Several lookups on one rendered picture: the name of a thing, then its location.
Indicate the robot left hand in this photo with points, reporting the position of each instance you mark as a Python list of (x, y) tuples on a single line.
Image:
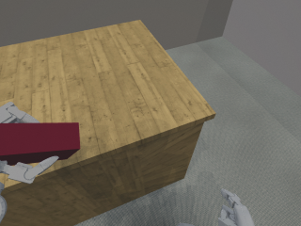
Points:
[(21, 172)]

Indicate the sponge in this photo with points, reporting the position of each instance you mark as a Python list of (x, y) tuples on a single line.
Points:
[(33, 142)]

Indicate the robot right hand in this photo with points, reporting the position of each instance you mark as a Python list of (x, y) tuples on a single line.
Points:
[(239, 216)]

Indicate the table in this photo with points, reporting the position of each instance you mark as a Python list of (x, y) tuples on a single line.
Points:
[(139, 120)]

